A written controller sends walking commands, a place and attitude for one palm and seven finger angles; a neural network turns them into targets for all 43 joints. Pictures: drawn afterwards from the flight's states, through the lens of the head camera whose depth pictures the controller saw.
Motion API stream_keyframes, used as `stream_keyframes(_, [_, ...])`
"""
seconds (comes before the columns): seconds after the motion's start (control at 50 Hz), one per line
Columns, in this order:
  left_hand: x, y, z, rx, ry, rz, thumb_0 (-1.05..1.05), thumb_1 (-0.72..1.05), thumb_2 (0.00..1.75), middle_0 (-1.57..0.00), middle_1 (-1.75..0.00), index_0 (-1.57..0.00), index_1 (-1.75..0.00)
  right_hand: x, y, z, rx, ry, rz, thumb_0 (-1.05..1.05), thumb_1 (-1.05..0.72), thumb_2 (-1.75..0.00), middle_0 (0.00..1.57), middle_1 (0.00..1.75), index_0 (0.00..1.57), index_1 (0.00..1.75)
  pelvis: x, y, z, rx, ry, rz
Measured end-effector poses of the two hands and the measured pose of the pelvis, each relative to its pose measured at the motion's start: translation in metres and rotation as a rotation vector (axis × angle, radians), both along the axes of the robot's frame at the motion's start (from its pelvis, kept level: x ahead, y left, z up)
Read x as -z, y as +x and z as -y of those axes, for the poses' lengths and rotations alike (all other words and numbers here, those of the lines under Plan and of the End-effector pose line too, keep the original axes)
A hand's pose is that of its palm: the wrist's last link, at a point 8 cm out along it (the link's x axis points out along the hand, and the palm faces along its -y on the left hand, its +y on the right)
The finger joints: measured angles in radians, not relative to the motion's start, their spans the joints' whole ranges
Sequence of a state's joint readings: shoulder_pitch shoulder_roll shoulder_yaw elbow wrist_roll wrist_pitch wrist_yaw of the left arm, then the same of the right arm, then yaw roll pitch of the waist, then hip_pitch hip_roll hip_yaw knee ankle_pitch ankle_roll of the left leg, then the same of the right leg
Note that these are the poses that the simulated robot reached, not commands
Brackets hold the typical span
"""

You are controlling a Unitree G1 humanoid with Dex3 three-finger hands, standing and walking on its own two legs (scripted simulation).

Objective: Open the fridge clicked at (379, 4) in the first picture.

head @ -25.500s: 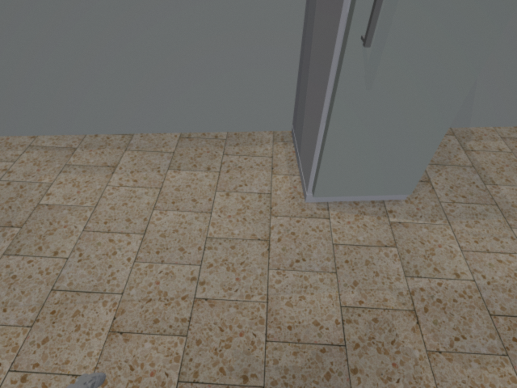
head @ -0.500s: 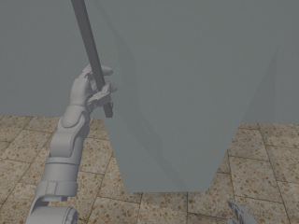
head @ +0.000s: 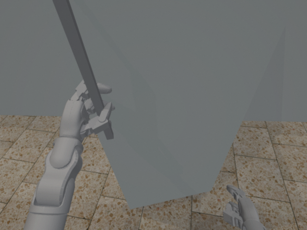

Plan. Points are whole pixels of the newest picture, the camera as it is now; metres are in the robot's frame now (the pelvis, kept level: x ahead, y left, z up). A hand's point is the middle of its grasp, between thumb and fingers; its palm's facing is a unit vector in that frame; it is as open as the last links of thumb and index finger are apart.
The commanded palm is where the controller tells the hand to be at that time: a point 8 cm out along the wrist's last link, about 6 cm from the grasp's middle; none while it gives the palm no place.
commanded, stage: walk backward, drawing the door open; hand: left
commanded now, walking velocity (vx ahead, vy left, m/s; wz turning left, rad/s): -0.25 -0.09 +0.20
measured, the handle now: (91, 78) +0.36 +0.15 +0.25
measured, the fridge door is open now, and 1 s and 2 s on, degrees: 16 46 74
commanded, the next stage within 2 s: stop walking and hold the door back in 1.76 s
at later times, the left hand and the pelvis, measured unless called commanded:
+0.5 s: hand (116, 162) +0.21 +0.08 +0.17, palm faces +0.05 -0.97 -0.23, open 7.2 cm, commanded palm +0.17 +0.13 +0.19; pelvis -0.09 -0.03 -0.01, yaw +7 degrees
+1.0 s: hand (172, 223) +0.11 -0.02 +0.17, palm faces +0.32 -0.93 -0.20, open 7.4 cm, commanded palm +0.07 +0.02 +0.18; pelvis -0.12 -0.21 -0.01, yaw +32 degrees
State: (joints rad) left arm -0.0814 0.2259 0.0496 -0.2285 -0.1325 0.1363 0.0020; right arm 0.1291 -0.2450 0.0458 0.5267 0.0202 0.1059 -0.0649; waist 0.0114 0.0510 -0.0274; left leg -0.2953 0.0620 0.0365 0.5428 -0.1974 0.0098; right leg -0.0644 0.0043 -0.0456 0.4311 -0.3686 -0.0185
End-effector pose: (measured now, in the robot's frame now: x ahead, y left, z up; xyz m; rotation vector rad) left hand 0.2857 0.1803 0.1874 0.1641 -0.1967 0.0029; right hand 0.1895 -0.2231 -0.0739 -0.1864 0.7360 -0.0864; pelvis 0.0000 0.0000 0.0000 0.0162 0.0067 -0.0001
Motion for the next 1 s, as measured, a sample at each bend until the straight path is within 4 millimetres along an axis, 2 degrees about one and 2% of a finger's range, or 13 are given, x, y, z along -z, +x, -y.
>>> stream_keyframes(0.12, [0.003, -0.022, 0.008, -0.009, 0.029, 0.051, -0.04, 0.68, 0.76, -0.44, -1.4, -0.26, -1.32, 0.013, -0.032, 0.003, 0.035, 0.009, -0.063, 0.01, -0.91, -0.89, 0.2, 0.3, 0.2, 0.3, 0.001, -0.021, 0.0, 0.01, 0.001, 0.011])
stream_keyframes(0.26, [0.004, -0.051, 0.024, -0.055, 0.048, 0.071, -0.05, 0.69, 0.75, -0.45, -1.4, -0.22, -1.32, 0.037, -0.079, 0.0, 0.03, 0.084, -0.111, 0.01, -0.91, -0.89, 0.2, 0.3, 0.2, 0.3, 0.004, -0.051, 0.013, -0.019, -0.01, 0.025])
stream_keyframes(0.34, [0.005, -0.07, 0.032, -0.037, 0.058, 0.089, -0.05, 0.69, 0.73, -0.44, -1.4, -0.19, -1.28, 0.042, -0.103, 0.002, 0.03, 0.07, -0.152, 0.01, -0.91, -0.89, 0.2, 0.3, 0.2, 0.3, 0.004, -0.064, 0.018, -0.032, 0.002, 0.021])
stream_keyframes(0.44, [0.01, -0.089, 0.04, -0.002, 0.07, 0.136, -0.07, 0.69, 0.73, -0.41, -1.39, -0.15, -1.15, 0.049, -0.115, 0.007, 0.006, 0.019, -0.141, 0.01, -0.91, -0.89, 0.2, 0.3, 0.2, 0.3, 0.015, -0.078, 0.021, -0.091, -0.008, 0.008])
stream_keyframes(0.54, [0.009, -0.107, 0.05, -0.008, 0.074, 0.12, -0.06, 0.7, 0.74, -0.39, -1.36, -0.13, -1.13, 0.042, -0.122, 0.01, -0.097, 0.029, -0.152, 0.01, -0.91, -0.89, 0.2, 0.3, 0.2, 0.3, 0.004, -0.101, 0.046, -0.165, -0.013, 0.023])
stream_keyframes(0.64, [0.009, -0.128, 0.068, -0.058, 0.075, 0.118, -0.06, 0.69, 0.76, -0.39, -1.35, -0.14, -1.13, 0.039, -0.117, 0.028, -0.182, 0.05, -0.138, 0.01, -0.9, -0.89, 0.2, 0.3, 0.2, 0.3, 0.003, -0.114, 0.085, -0.212, -0.037, 0.022])
stream_keyframes(0.72, [0.011, -0.147, 0.087, -0.141, 0.088, 0.139, -0.07, 0.68, 0.79, -0.41, -1.36, -0.13, -1.13, 0.044, -0.098, 0.053, -0.224, 0.078, -0.09, 0.01, -0.9, -0.89, 0.2, 0.3, 0.21, 0.3, 0.013, -0.117, 0.126, -0.256, -0.036, 0.032])
stream_keyframes(0.78, [0.009, -0.162, 0.103, -0.201, 0.077, 0.117, -0.06, 0.67, 0.81, -0.41, -1.36, -0.13, -1.15, 0.042, -0.086, 0.075, -0.241, 0.069, -0.083, 0.01, -0.9, -0.89, 0.2, 0.3, 0.21, 0.3, 0.01, -0.119, 0.15, -0.331, -0.04, 0.046])
stream_keyframes(0.86, [0.008, -0.181, 0.124, -0.238, 0.057, 0.102, -0.05, 0.65, 0.83, -0.41, -1.36, -0.15, -1.18, 0.03, -0.067, 0.102, -0.288, -0.009, -0.071, 0.01, -0.91, -0.89, 0.2, 0.3, 0.2, 0.3, 0.004, -0.116, 0.174, -0.405, 0.005, 0.019])
stream_keyframes(0.92, [0.009, -0.194, 0.139, -0.257, 0.054, 0.113, -0.06, 0.65, 0.83, -0.42, -1.37, -0.15, -1.17, 0.024, -0.051, 0.113, -0.351, -0.058, -0.048, 0.01, -0.91, -0.89, 0.2, 0.3, 0.2, 0.3, 0.003, -0.115, 0.191, -0.488, 0.004, -0.005])
stream_keyframes(1.0, [0.013, -0.207, 0.156, -0.282, 0.067, 0.157, -0.07, 0.67, 0.81, -0.42, -1.36, -0.13, -1.1, 0.024, -0.032, 0.114, -0.442, -0.08, 0.006, 0.01, -0.91, -0.89, 0.2, 0.3, 0.2, 0.3, 0.015, -0.117, 0.212, -0.555, -0.015, -0.029])
